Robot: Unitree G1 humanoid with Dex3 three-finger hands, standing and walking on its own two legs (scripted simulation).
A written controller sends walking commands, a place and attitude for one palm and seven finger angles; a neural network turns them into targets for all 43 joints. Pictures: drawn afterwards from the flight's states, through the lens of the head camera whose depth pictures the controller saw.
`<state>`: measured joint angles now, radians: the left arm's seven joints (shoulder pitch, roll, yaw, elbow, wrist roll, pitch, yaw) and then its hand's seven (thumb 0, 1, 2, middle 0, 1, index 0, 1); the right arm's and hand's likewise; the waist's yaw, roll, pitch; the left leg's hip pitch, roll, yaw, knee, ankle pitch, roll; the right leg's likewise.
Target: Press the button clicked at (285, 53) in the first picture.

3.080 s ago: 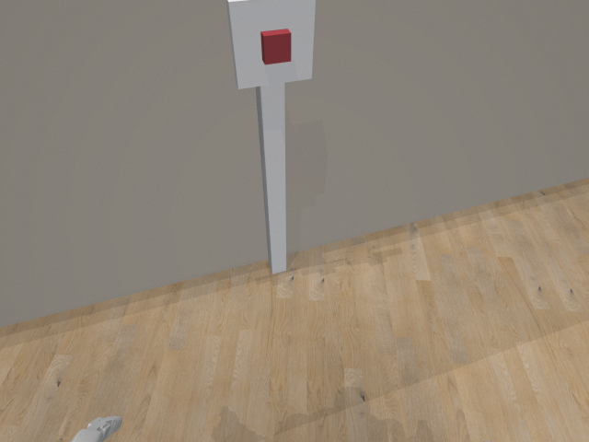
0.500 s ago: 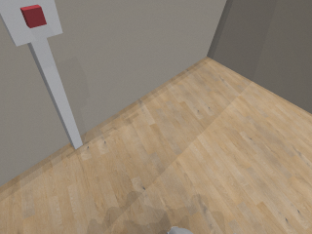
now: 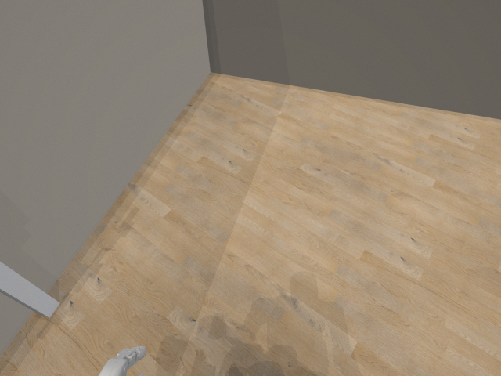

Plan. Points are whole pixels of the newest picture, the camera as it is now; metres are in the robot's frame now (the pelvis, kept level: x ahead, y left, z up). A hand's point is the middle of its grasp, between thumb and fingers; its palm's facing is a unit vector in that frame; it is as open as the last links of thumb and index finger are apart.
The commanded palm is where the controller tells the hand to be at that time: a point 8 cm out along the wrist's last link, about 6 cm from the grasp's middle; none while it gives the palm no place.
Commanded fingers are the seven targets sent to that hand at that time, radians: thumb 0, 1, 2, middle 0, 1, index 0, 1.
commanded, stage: walk to a spot facing it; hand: left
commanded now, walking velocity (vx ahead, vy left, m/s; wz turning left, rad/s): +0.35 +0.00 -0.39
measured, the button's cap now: out of the picture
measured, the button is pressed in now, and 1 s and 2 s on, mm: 0 0 0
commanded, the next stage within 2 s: turn to face it in 0.96 s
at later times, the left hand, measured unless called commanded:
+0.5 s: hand (136, 374) +0.17 +0.22 -0.20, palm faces -0.09 -0.99 -0.13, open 7.4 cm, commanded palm none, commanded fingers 0.00 0.90 0.90 -0.20 -0.30 -0.20 -0.30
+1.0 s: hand (211, 198) +0.56 +0.10 -0.16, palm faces -0.46 -0.87 -0.16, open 7.4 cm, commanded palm none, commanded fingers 0.00 0.90 0.90 -0.20 -0.30 -0.20 -0.30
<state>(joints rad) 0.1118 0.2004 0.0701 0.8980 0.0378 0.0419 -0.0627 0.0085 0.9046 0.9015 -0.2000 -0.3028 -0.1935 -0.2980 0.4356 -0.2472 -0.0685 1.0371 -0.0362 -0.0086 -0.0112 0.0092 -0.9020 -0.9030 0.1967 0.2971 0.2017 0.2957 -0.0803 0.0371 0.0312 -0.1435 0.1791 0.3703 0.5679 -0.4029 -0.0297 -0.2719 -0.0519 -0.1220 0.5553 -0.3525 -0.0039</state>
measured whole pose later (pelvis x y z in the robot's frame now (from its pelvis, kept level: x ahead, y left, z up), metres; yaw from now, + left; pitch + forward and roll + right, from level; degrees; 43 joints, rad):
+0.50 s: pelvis +0.20 +0.04 -0.01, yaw -11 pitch -2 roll -3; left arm 0.39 0.20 0.07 1.12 0.02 -0.01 -0.01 0.01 0.90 0.90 -0.20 -0.30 -0.20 -0.30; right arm 0.14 -0.16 -0.03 0.93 -0.04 -0.07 0.01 0.00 -0.90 -0.90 0.20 0.30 0.20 0.30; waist 0.04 -0.05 0.08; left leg -0.40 0.10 0.17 0.69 -0.27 0.06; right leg -0.24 -0.01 0.03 1.10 -0.47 -0.02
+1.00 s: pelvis +0.38 -0.01 +0.00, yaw -26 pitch +0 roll -1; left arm 0.10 0.17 0.08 0.96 0.04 0.03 -0.04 0.01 0.91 0.90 -0.20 -0.30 -0.19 -0.30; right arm 0.46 -0.11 -0.05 1.10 -0.03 -0.05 -0.02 0.01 -0.91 -0.90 0.20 0.30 0.20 0.30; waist -0.06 0.01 0.10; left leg 0.04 0.11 0.44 0.47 -0.46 -0.02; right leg -0.53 -0.05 -0.16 0.72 -0.21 -0.01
